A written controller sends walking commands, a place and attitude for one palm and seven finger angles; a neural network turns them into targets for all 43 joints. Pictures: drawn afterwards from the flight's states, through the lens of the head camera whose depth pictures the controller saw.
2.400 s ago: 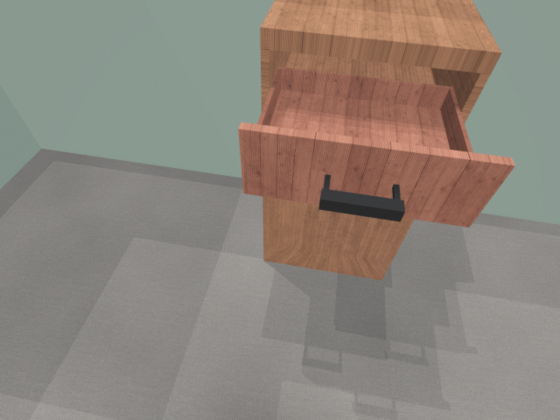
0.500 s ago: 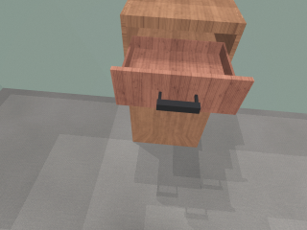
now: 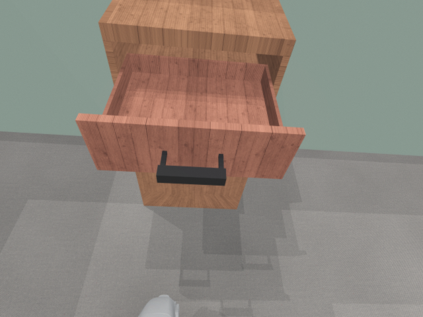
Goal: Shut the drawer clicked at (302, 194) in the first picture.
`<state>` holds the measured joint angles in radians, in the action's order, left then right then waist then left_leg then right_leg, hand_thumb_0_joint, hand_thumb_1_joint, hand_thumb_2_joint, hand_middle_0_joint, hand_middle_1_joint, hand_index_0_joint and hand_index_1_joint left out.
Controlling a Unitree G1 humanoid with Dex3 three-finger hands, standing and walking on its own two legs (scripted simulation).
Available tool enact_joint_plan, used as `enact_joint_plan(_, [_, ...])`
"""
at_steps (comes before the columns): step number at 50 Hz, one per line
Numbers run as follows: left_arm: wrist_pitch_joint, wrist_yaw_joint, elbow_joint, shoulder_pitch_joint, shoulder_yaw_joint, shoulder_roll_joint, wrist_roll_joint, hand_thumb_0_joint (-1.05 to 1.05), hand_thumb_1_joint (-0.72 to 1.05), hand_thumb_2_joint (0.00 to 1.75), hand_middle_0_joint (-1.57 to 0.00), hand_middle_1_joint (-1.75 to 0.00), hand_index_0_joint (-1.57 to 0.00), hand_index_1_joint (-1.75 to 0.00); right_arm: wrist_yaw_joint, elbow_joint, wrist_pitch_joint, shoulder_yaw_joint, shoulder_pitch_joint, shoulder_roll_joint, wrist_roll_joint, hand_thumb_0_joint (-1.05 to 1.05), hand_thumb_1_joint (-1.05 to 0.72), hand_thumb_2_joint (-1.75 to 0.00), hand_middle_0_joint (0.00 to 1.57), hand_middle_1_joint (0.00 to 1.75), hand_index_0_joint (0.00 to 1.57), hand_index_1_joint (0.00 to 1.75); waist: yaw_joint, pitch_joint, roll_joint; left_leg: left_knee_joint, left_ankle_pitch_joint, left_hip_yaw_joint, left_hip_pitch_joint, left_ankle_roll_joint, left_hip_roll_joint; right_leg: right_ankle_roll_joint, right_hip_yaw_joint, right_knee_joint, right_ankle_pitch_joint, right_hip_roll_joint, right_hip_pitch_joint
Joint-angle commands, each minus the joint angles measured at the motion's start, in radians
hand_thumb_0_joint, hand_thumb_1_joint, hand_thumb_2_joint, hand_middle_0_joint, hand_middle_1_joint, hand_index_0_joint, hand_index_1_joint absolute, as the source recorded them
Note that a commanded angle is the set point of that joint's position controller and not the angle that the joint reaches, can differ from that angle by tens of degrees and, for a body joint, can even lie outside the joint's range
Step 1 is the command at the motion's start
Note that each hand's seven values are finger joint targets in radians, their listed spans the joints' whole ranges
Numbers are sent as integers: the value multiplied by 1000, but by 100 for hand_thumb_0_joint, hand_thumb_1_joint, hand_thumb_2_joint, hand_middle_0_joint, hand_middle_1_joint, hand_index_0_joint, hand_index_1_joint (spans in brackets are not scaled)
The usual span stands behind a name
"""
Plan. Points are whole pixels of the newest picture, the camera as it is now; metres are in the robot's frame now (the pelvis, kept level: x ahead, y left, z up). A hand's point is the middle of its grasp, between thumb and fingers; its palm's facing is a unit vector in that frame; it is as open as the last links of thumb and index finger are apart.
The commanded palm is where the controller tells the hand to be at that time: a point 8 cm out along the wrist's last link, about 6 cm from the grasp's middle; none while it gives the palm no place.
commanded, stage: take the last steps up to it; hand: left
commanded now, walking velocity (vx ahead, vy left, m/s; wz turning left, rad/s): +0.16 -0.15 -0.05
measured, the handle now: (192, 166) +0.40 +0.08 +0.04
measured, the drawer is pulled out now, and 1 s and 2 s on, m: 0.29 0.29 0.29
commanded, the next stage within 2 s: come to a stop and stand still in 0.02 s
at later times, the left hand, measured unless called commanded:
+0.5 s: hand (136, 305) +0.16 +0.17 -0.17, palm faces -0.03 -0.98 -0.21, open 7.4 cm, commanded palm none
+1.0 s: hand out of the picture +0.00 +0.16 -0.17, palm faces +0.07 -0.96 -0.26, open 7.4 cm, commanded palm none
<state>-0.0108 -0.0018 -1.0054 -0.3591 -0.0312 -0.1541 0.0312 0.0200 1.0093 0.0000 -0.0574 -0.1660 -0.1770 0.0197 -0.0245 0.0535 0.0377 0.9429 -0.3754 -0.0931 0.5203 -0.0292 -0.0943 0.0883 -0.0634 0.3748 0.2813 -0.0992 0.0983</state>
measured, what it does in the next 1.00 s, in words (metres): steps on the spot: left foot, then right foot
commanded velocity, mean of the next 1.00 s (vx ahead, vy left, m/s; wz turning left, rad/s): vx -0.01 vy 0.06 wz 0.00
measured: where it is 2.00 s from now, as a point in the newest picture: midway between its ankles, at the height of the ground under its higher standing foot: outside the picture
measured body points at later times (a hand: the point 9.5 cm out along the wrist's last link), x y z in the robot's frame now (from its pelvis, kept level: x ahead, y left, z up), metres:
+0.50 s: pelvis +0.06 -0.03 +0.00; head +0.11 +0.00 +0.45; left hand +0.16 +0.22 -0.15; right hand +0.06 -0.27 -0.14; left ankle +0.10 +0.09 -0.74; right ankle +0.04 -0.19 -0.69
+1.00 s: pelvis +0.01 -0.03 +0.00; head +0.03 -0.03 +0.45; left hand +0.00 +0.21 -0.15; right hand +0.09 -0.29 -0.14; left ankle -0.01 +0.11 -0.70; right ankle +0.03 -0.18 -0.74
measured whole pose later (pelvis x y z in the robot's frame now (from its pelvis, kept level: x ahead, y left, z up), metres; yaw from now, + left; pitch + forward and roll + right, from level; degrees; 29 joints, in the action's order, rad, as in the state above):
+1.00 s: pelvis +0.01 -0.03 +0.00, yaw -1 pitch -1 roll +1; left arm 0.02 -0.04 -0.98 -0.34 -0.04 -0.18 0.04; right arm -0.01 0.99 -0.07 -0.06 -0.17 -0.24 0.01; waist -0.06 0.05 0.01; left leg 0.82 -0.39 -0.02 0.34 -0.05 -0.02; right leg -0.04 -0.03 0.48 0.22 0.11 0.25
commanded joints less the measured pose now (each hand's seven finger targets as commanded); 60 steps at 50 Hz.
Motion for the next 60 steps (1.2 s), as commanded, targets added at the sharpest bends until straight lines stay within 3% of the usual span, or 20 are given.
enact_joint_plan(1, [-8, -14, 46, -40, -46, -156, 2, 0, 90, 90, -20, -30, -20, -30, 11, -68, 45, -11, 17, -62, -4, 0, -90, -90, 20, 30, 20, 30, 11, -10, 44, -190, -22, -18, -10, 15, 12, 147, 241, -32, -540, 309, -88])
enact_joint_plan(4, [-5, -1, 62, 4, -45, -131, -17, 0, 90, 90, -20, -30, -20, -30, 35, 14, 62, -21, -232, -114, 5, 0, -90, -90, 20, 30, 20, 30, 118, -127, -53, -479, 317, 38, -482, 50, -27, 32, 143, 316, -457, 172, 112])
enact_joint_plan(5, [-3, 9, 80, -23, -34, -67, -21, 0, 90, 90, -20, -30, -20, -30, 41, 29, 71, -44, -330, -224, 17, 0, -90, -90, 20, 30, 20, 30, 132, -169, -328, -546, 592, 430, -652, 167, -334, -43, 55, 603, 49, 53, 363])
enact_joint_plan(6, [0, 1, 91, -7, -38, -109, -13, 0, 90, 90, -20, -30, -20, -30, 46, 28, 55, -32, -340, -236, 14, 0, -90, -90, 20, 30, 20, 30, 124, -140, -292, -595, 750, 566, -599, 274, -465, -51, 102, 828, 329, 44, 446])
enact_joint_plan(7, [12, -5, 97, 9, -49, -131, -3, 0, 90, 90, -20, -30, -20, -30, 40, 7, 41, -18, -274, -192, 13, 0, -90, -90, 20, 30, 20, 30, 94, -46, -137, -610, 697, 441, -444, 288, -436, -57, 142, 885, 308, 94, 443])
enact_joint_plan(10, [45, -1, 80, 14, -55, -94, -1, 0, 90, 90, -20, -30, -20, -30, 50, -43, 48, 22, -96, -97, 7, 0, -90, -90, 20, 30, 20, 30, 10, 22, -197, -650, 743, 254, -222, 195, -289, -110, 154, 896, 112, 129, 390])
enact_joint_plan(13, [73, -11, 63, -15, -50, -77, -9, 0, 90, 90, -20, -30, -20, -30, 51, -37, 38, 9, -101, -103, 6, 0, -90, -90, 20, 30, 20, 30, 2, -77, -177, -585, 905, 90, -298, 173, -225, -133, 126, 858, 76, 122, 356])
enact_joint_plan(22, [64, -30, 134, 131, -29, -72, -15, 0, 90, 90, -20, -30, -20, -30, 23, -60, -3, -28, -127, -152, 17, 0, -90, -90, 20, 30, 20, 30, 50, -93, -291, -551, 774, 81, -356, 189, -182, -139, 25, 505, 134, 120, 299])
enact_joint_plan(26, [31, -31, 107, 42, -33, -95, -14, 0, 90, 90, -20, -30, -20, -30, 11, -58, -19, -41, -120, -163, 9, 0, -90, -90, 20, 30, 20, 30, 6, -162, -239, -445, 518, 99, -317, 123, -142, -126, -8, 109, -65, 122, 76])
enact_joint_plan(27, [19, -37, 95, 11, -37, -142, -6, 0, 90, 90, -20, -30, -20, -30, 5, -57, -20, -37, -134, -119, -2, 0, -90, -90, 20, 30, 20, 30, -9, -172, -103, -361, 307, 71, -265, 70, -77, -127, 58, -24, -196, 190, 8])
enact_joint_plan(28, [7, -45, 95, 30, -45, -229, 6, 0, 90, 90, -20, -30, -20, -30, 0, -74, -23, -23, -143, -38, -10, 0, -90, -90, 20, 30, 20, 30, 10, -129, 169, -253, -75, 13, -98, 8, 25, -75, 276, -52, -431, 405, -14])
enact_joint_plan(30, [14, -46, 117, 52, -46, -265, 2, 0, 90, 90, -20, -30, -20, -30, -1, -99, -60, -33, -130, -65, -2, 0, -90, -90, 20, 30, 20, 30, 10, -80, 123, -31, -204, 124, -96, -2, 65, 62, 353, -80, -462, 545, 178])
enact_joint_plan(32, [7, -56, 102, 88, -55, -238, -1, 0, 90, 90, -20, -30, -20, -30, -2, -74, -69, -29, -102, -76, 8, 0, -90, -90, 20, 30, 20, 30, 21, -41, 247, 116, -139, 146, 12, -6, 75, 40, 333, -50, -515, 460, 112])
enact_joint_plan(38, [-5, -65, 82, 4, -54, -197, -8, 0, 90, 90, -20, -30, -20, -30, -20, -67, -63, -32, -80, -104, 6, 0, -90, -90, 20, 30, 20, 30, -12, -82, 168, 219, 23, 128, 80, -47, 80, 35, 235, 19, -652, 418, -77])
enact_joint_plan(49, [16, -44, 80, 32, -58, -235, 15, 0, 90, 90, -20, -30, -20, -30, -30, -78, -29, -6, -38, -65, -10, 0, -90, -90, 20, 30, 20, 30, -9, -29, 227, -292, -15, 34, -232, -7, 94, 27, 240, -101, -12, 377, 145])
enact_joint_plan(52, [26, -36, 73, 49, -36, -172, -3, 0, 90, 90, -20, -30, -20, -30, -14, -14, 6, 1, -185, -97, -8, 0, -90, -90, 20, 30, 20, 30, 53, -84, 22, -591, 128, 61, -544, 1, 48, -54, 131, 80, 136, 256, 314])
enact_joint_plan(53, [30, -31, 74, 24, -23, -107, -8, 0, 90, 90, -20, -30, -20, -30, -10, -15, 14, -14, -192, -172, 3, 0, -90, -90, 20, 30, 20, 30, 56, -71, -246, -679, 25, 309, -516, 52, -134, -103, 46, 261, 224, 158, 411])
enact_joint_plan(54, [31, -33, 78, 48, -16, -89, -9, 0, 90, 90, -20, -30, -20, -30, -7, -32, 6, -14, -161, -217, 10, 0, -90, -90, 20, 30, 20, 30, 64, -1, -321, -777, -87, 449, -328, 126, -252, -120, 30, 381, 283, 132, 394])
enact_joint_plan(55, [32, -29, 87, 53, -20, -97, -5, 0, 90, 90, -20, -30, -20, -30, -2, -50, 3, -8, -117, -216, 16, 0, -90, -90, 20, 30, 20, 30, 44, 71, -223, -807, -117, 460, -209, 171, -285, -112, 67, 452, 248, 153, 368])
enact_joint_plan(60, [43, -6, 1, -23, -42, -113, -1, 0, 90, 90, -20, -30, -20, -30, 31, -21, 30, 16, -120, -138, 6, 0, -90, -90, 20, 30, 20, 30, 8, 70, -157, -759, 321, 261, -306, 89, -167, -123, 132, 680, 10, 129, 425])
